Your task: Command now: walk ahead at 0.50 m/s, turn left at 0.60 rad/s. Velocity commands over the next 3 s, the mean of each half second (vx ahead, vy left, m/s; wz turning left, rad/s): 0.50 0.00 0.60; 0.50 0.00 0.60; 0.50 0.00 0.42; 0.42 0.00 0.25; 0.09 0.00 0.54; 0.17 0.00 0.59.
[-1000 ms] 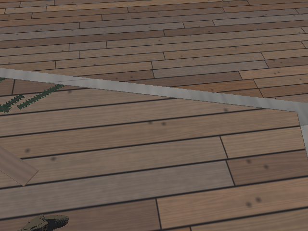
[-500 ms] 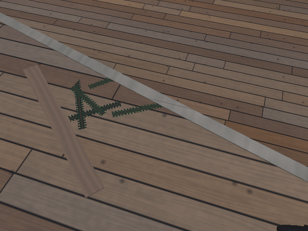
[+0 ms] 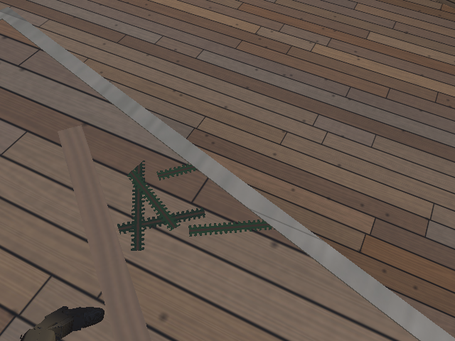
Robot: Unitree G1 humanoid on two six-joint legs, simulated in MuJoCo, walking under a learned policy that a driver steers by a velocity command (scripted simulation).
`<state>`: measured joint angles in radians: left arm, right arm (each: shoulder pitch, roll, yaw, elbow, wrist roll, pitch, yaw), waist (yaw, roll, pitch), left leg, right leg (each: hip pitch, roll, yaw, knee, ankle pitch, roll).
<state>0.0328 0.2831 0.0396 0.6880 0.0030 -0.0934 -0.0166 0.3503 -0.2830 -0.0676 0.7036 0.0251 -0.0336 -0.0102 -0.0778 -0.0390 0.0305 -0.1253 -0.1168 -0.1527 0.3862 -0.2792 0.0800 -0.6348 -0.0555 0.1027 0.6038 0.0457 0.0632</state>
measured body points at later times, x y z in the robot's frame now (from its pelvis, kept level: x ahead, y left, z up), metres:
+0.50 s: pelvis +0.26 -0.02 +0.00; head +0.28 +0.00 +0.45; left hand +0.21 +0.27 -0.13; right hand +0.52 -0.20 -0.08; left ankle +0.37 +0.18 -0.69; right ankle +0.21 -0.15 -0.74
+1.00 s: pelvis +0.49 +0.14 +0.00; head +0.51 +0.18 +0.45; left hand +0.56 +0.47 -0.08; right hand +0.69 -0.07 -0.10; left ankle +0.40 +0.17 -0.74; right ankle +0.77 +0.10 -0.68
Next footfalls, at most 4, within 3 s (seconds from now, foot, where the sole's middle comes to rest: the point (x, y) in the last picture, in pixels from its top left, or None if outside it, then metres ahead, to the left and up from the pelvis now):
0.10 right None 0.25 -0.14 -0.78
0.64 left None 0.44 0.19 -0.78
1.14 right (151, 239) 0.80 0.19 -0.78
1.62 left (33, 253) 0.77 0.56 -0.78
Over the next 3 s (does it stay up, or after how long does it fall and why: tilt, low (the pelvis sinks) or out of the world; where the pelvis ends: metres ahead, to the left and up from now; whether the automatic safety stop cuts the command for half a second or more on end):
stays up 0.90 0.65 -0.01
